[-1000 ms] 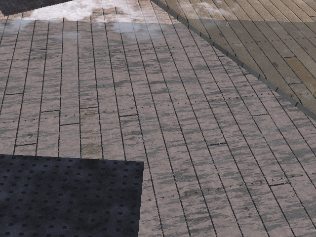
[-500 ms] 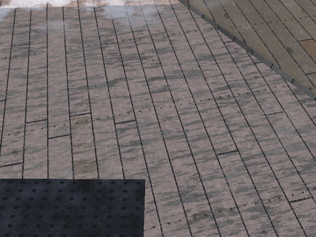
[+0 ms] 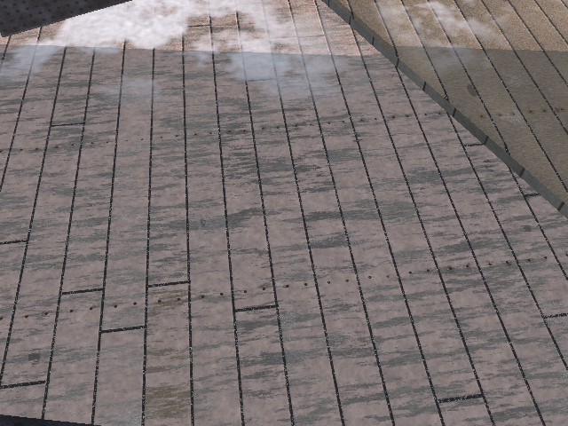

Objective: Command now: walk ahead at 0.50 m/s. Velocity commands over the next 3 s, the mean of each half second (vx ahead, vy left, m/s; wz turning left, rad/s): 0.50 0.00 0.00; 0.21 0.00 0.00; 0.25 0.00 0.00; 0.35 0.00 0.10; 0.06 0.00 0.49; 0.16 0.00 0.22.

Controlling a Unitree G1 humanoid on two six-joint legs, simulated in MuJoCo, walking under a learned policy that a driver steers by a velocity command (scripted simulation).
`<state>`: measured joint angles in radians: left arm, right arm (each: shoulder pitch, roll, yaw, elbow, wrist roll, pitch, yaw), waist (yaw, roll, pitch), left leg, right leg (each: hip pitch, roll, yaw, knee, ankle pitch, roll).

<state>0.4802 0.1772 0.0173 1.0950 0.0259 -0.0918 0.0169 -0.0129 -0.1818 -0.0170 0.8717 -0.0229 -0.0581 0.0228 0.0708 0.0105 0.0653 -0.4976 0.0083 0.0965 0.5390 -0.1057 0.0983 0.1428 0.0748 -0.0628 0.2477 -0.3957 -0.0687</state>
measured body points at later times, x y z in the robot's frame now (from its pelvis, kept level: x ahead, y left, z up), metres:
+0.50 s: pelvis +0.28 +0.01 +0.01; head +0.31 +0.00 +0.46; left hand +0.47 +0.22 -0.11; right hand +0.19 -0.22 -0.13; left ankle +0.14 +0.08 -0.73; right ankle +0.43 -0.10 -0.70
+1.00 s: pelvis +0.44 -0.02 +0.01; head +0.44 -0.02 +0.46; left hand +0.45 +0.20 -0.14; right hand +0.48 -0.25 -0.14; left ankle +0.46 +0.10 -0.73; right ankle +0.44 -0.09 -0.73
